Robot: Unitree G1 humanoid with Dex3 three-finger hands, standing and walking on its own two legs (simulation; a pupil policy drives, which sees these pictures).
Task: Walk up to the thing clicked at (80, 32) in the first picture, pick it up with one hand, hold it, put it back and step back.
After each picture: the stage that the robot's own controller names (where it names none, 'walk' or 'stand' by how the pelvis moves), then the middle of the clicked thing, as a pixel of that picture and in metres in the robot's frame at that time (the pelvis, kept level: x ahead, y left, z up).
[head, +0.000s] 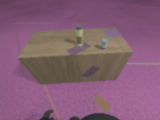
stand; (79, 36) +0.88 +0.21 +0.00
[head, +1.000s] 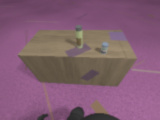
walk; (79, 37) +0.82 +0.23 +0.01
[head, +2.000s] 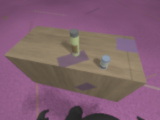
stand; (75, 43) +0.62 +0.21 +0.03
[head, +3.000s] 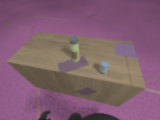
stand; (75, 50) +0.60 +0.20 +0.00
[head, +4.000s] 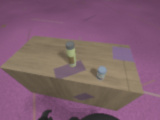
stand; (71, 55) +0.55 +0.22 +0.00
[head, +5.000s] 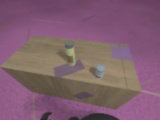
stand; (70, 54) +0.56 +0.23 +0.00
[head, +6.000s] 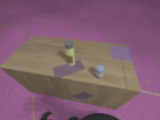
stand; (70, 54) +0.56 +0.23 +0.00
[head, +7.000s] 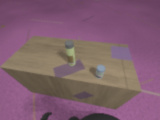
rise first; (70, 54) +0.56 +0.23 +0.00
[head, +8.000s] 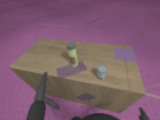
rise first; (72, 55) +0.56 +0.25 +0.00
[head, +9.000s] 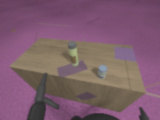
go down; (73, 54) +0.57 +0.24 +0.00
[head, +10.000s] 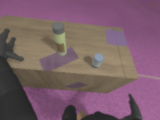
go down; (60, 41) +0.56 +0.22 +0.05
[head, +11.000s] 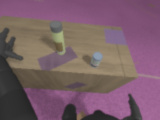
approach; (58, 40) +0.57 +0.23 +0.06
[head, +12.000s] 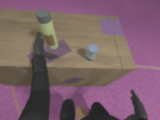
close in; (49, 32) +0.58 +0.26 +0.09
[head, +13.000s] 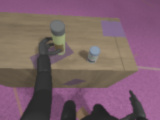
lift; (59, 41) +0.52 +0.19 +0.09
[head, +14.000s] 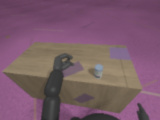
close; out of the picture +0.11 +0.00 -0.60
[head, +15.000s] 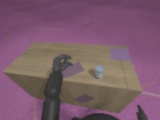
close; out of the picture -0.49 -0.27 -0.73
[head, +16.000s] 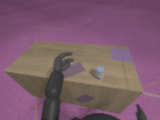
stand; out of the picture -0.50 -0.25 -0.73
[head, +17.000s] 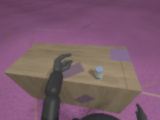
stand; out of the picture -0.50 -0.24 -0.73
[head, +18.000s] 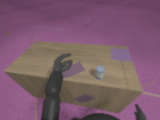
stand; out of the picture -0.51 -0.23 -0.73
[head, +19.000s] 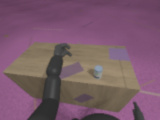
crouch; out of the picture -0.50 -0.22 -0.74
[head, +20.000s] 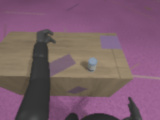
lower; out of the picture -0.50 -0.25 -0.73
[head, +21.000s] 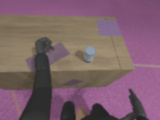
lower; out of the picture -0.50 -0.25 -0.66
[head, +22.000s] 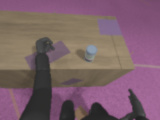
lower; out of the picture -0.49 -0.25 -0.66
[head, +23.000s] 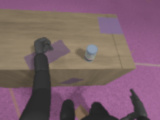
lower; out of the picture -0.50 -0.25 -0.65
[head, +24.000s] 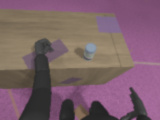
loosen; out of the picture -0.49 -0.26 -0.65
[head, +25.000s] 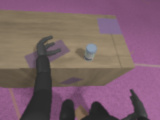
open; out of the picture -0.49 -0.25 -0.65
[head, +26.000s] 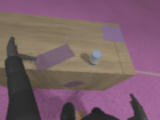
sink last; out of the picture -0.50 -0.26 -0.67
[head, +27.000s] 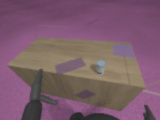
stand; out of the picture -0.49 -0.19 -0.70
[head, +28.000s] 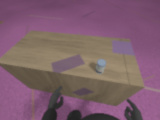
stand; out of the picture -0.51 -0.22 -0.70
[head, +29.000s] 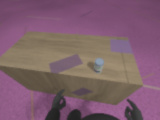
stand; out of the picture -0.51 -0.22 -0.69
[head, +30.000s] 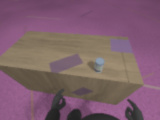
stand; out of the picture -0.50 -0.23 -0.69
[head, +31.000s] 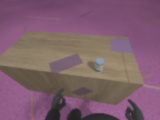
stand; out of the picture -0.50 -0.23 -0.69
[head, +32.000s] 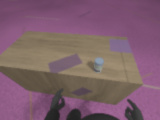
stand; out of the picture -0.50 -0.23 -0.68
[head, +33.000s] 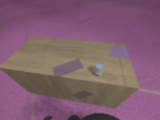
stand; out of the picture -0.49 -0.24 -0.74
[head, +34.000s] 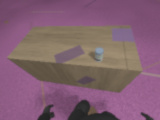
walk; out of the picture -0.42 -0.21 -0.72
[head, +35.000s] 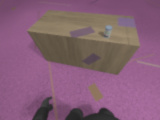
walk; out of the picture -0.10 -0.24 -0.71
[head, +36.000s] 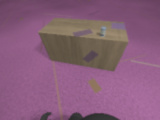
stand; out of the picture -0.06 -0.26 -0.73
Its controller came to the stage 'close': yes
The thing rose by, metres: 0.00
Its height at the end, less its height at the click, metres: -0.74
